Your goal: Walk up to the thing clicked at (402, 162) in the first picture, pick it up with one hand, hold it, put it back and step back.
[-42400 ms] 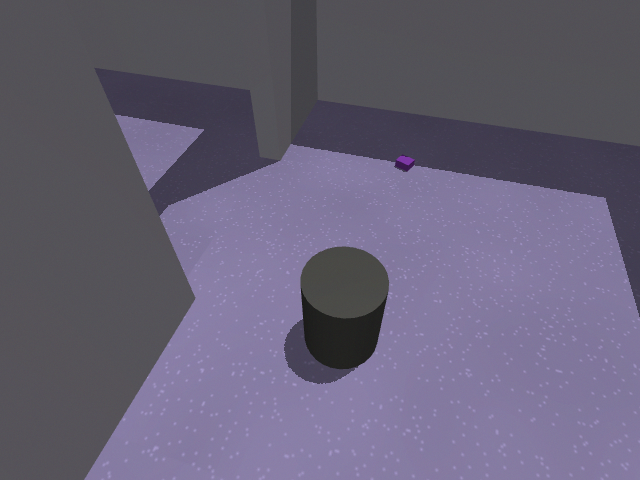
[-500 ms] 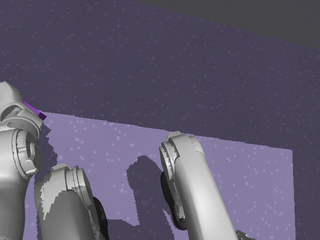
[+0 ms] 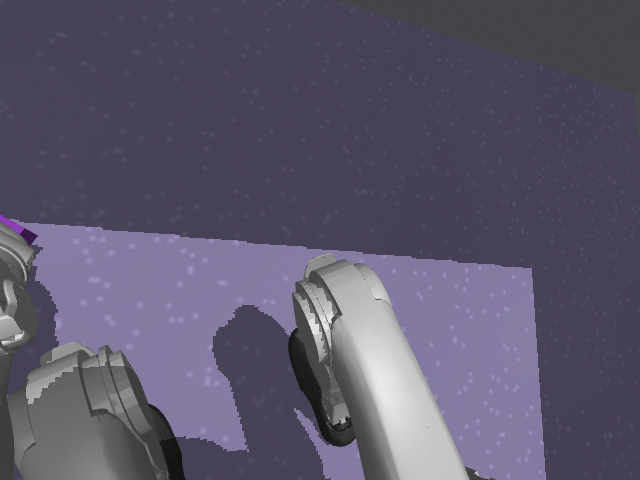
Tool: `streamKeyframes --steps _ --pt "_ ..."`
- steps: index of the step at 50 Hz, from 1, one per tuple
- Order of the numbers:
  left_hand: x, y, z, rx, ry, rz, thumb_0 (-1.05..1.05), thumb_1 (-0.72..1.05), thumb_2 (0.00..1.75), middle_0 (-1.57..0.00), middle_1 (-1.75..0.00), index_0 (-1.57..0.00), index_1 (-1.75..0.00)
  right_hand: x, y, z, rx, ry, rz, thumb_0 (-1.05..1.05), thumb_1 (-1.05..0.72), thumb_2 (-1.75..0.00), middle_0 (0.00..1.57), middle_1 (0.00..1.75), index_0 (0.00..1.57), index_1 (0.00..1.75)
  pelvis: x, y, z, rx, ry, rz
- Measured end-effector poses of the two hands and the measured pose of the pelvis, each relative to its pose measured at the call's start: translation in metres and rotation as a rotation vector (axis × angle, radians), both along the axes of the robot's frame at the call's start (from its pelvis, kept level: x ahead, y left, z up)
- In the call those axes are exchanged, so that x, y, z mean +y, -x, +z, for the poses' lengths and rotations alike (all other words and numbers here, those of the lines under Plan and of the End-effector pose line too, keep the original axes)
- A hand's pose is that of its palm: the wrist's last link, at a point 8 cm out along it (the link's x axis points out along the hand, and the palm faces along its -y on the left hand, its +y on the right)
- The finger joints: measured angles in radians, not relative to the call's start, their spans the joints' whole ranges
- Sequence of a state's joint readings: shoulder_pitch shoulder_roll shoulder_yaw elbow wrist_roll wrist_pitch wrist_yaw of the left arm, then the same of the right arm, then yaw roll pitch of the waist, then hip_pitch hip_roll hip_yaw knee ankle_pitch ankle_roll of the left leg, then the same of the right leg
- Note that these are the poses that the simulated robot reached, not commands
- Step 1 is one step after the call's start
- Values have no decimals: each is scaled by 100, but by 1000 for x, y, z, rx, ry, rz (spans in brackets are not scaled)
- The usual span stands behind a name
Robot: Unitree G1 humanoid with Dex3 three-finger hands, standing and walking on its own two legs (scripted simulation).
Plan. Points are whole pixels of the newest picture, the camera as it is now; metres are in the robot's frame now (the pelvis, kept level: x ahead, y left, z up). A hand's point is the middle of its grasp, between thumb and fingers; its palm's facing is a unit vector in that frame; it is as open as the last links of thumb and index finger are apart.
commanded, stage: rest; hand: left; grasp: from above
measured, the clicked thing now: out of the picture +0.47 +0.28 -0.24
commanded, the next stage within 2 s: open in 1.12 s
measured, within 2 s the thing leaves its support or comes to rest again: rests again in 0.96 s
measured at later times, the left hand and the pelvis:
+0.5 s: hand out of the picture +0.46 +0.28 -0.24, palm faces -0.28 -0.33 -0.90, open 10.2 cm; pelvis -0.01 +0.01 +0.00, yaw -3 degrees
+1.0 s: hand out of the picture +0.47 +0.27 -0.25, palm faces -0.27 -0.32 -0.91, open 10.3 cm; pelvis -0.01 +0.01 +0.00, yaw -4 degrees
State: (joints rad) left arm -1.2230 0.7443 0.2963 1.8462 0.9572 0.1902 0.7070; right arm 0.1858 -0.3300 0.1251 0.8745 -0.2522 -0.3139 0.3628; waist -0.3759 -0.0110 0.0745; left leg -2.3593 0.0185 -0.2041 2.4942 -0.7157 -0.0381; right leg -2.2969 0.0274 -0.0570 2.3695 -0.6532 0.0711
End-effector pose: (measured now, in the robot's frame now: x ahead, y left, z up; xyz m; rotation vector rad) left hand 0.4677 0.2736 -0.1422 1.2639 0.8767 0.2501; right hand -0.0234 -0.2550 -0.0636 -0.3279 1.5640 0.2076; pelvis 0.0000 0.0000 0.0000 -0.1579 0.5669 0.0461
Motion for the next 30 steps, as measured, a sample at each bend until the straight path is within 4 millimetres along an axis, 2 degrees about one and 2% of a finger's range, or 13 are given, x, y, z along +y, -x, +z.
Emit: streamKeyframes --steps 14,30 --pt "3 4 -25 2 24 24 0 -5 43 -81 -42 -77 -42 10 8 18 12 -9 42 0 -92 -90 19 30 20 30 4 4 0 -33 33 -8" --pt "4 2 -40 -6 -2 22 0 -4 42 -80 -42 -77 -42 21 14 33 25 -21 82 0 -92 -90 19 30 20 30 9 7 1 -64 69 -15"
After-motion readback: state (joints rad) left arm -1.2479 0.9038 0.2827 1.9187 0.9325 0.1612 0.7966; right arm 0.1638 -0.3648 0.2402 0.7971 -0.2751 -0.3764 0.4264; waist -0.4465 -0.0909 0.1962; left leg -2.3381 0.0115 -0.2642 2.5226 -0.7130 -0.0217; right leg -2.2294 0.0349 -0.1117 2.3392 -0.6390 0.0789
